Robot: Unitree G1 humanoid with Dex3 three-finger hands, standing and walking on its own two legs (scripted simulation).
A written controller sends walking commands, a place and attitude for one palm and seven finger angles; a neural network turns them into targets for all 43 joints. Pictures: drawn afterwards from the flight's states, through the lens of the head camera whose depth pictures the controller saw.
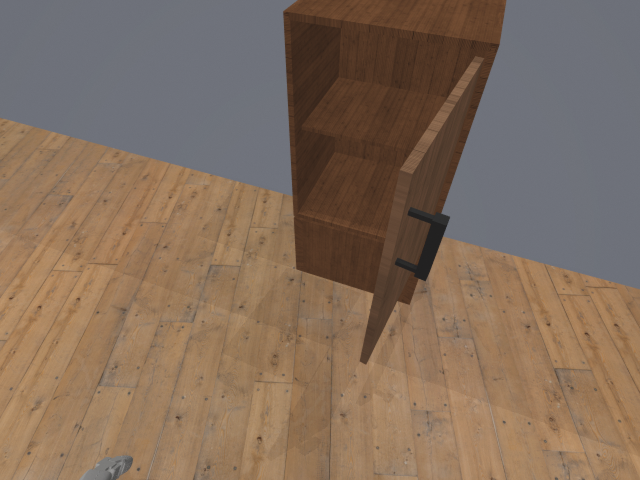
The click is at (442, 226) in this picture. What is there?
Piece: cupboard door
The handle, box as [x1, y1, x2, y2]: [395, 207, 449, 280]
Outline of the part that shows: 410,207 408,215 429,222 431,225 418,265 414,265 399,258 397,258 395,264 413,271 415,273 414,276 425,280 449,217 437,212 434,215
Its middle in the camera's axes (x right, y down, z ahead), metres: +0.17 +0.01 +0.65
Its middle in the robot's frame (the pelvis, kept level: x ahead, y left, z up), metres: +0.49 -0.14 -0.01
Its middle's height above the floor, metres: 0.76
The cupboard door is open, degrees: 82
